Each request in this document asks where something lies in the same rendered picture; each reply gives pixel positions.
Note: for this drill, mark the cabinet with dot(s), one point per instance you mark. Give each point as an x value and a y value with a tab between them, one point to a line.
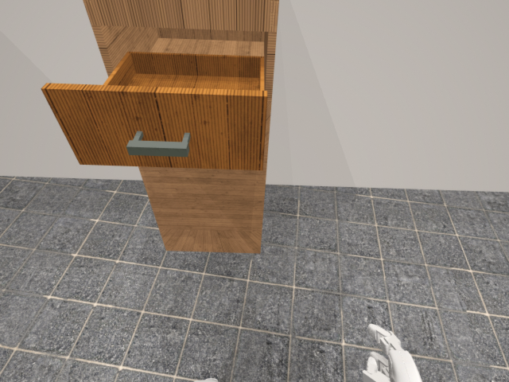
208	210

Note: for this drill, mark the handle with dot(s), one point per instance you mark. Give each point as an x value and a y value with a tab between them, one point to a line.
158	148

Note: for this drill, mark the drawer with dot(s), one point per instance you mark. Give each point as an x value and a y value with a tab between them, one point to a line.
218	99

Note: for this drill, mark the robot right hand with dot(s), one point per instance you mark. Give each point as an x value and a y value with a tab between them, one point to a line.
399	367

